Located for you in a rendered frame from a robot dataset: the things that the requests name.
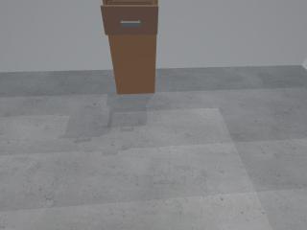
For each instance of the handle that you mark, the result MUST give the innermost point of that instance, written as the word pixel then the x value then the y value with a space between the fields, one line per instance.
pixel 130 24

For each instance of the drawer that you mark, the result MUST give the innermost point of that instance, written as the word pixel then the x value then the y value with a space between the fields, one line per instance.
pixel 116 11

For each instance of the cabinet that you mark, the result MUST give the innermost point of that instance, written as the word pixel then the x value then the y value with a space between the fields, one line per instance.
pixel 133 60

